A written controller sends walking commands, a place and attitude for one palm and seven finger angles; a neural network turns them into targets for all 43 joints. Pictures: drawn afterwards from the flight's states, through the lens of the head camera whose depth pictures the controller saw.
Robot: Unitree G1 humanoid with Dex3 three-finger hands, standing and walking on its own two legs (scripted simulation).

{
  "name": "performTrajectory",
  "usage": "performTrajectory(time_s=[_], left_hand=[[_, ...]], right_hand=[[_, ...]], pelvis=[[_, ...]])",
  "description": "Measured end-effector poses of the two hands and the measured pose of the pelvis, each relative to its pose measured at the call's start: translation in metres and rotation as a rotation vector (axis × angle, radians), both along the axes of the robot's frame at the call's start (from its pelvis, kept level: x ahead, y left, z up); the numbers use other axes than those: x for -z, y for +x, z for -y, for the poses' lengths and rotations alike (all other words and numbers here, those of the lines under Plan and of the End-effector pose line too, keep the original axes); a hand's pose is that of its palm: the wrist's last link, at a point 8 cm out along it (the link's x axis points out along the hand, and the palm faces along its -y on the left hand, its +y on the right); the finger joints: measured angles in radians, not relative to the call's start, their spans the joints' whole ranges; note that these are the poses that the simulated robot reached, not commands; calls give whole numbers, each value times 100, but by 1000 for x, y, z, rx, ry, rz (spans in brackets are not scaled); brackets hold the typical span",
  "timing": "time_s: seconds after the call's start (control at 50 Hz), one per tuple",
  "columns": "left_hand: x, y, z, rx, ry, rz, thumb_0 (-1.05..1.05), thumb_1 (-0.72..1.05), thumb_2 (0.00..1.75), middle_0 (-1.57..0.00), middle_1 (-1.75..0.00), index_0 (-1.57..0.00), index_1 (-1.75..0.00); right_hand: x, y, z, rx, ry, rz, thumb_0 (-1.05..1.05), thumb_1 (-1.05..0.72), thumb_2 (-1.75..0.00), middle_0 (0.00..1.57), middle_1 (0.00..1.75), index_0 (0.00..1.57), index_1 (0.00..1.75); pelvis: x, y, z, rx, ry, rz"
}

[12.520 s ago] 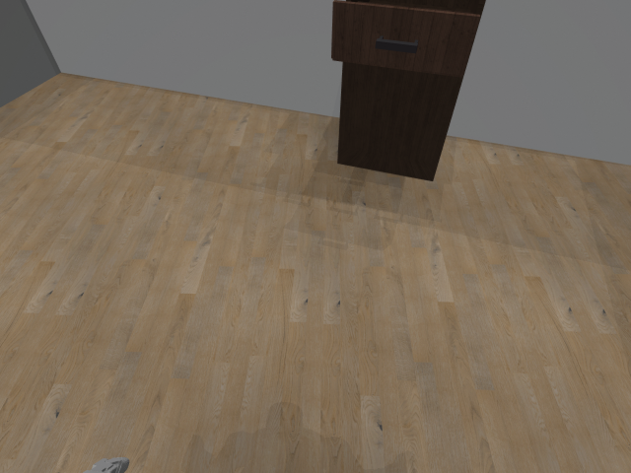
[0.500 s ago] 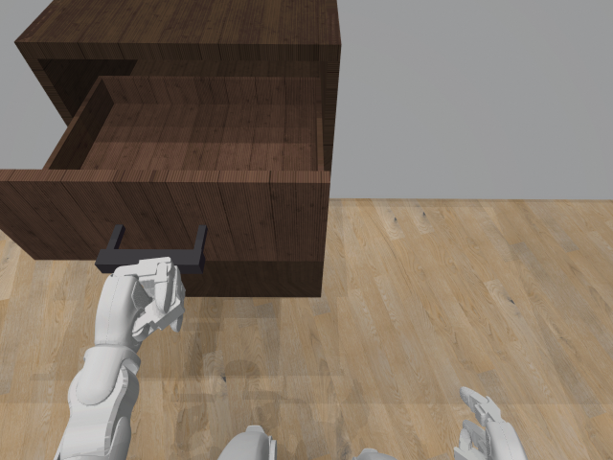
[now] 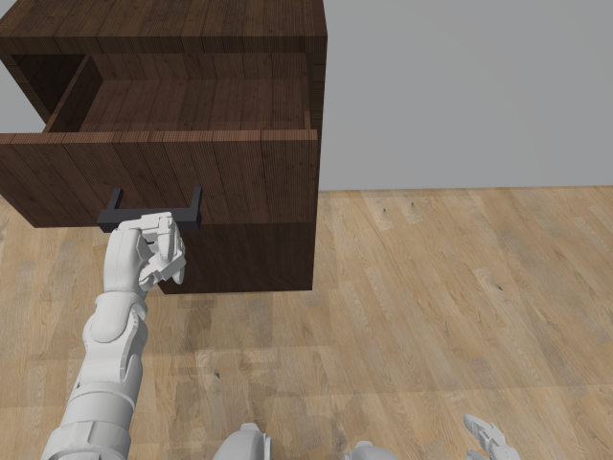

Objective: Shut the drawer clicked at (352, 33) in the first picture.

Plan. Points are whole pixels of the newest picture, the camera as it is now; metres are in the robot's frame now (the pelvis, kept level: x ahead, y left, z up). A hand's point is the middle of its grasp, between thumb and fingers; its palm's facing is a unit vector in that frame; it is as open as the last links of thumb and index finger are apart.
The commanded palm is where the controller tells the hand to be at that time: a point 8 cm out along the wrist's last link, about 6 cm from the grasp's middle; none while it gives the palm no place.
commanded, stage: push the drawer shut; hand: left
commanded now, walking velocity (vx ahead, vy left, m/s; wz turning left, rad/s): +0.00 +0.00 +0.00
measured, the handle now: (154, 207) +0.44 +0.22 +0.05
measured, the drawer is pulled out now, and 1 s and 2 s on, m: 0.20 0.06 0.00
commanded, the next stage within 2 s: none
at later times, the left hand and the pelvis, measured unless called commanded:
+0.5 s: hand (185, 217) +0.42 +0.18 +0.05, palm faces +0.05 -1.00 -0.03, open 3.0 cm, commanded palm +0.41 +0.23 +0.06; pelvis +0.00 +0.00 +0.00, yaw -1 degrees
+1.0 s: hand (194, 175) +0.50 +0.18 +0.05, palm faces +0.06 -1.00 -0.02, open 2.8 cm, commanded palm +0.48 +0.23 +0.06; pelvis +0.00 +0.01 -0.02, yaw -2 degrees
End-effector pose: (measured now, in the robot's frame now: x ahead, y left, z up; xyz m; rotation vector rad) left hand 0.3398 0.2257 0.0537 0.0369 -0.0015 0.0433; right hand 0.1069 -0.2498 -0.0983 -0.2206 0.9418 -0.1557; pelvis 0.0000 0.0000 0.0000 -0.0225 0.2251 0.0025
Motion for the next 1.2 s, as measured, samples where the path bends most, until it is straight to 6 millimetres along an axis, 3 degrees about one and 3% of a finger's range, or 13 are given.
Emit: performTrajectory(time_s=[0.54, 1.0, 1.2], left_hand=[[-1, 65, -3, -11, -5, -9, -2, 82, 89, -140, -160, -140, -160], [1, 141, -6, -13, -17, -31, -6, 82, 89, -140, -160, -140, -160], [1, 163, -6, -9, -21, -40, -5, 83, 88, -140, -160, -140, -160]], right_hand=[[13, -43, 4, 59, -12, -158, 1, -90, -90, 20, 30, 20, 30], [22, -107, 1, 142, -27, -364, 1, -90, -90, 20, 30, 20, 30], [18, -123, -7, 172, -19, -438, 1, -90, -90, 20, 30, 20, 30]], pelvis=[[6, -3, -3, 9, -7, -48], [19, -2, -8, 26, -24, -143], [18, 5, -12, 35, -29, -167]])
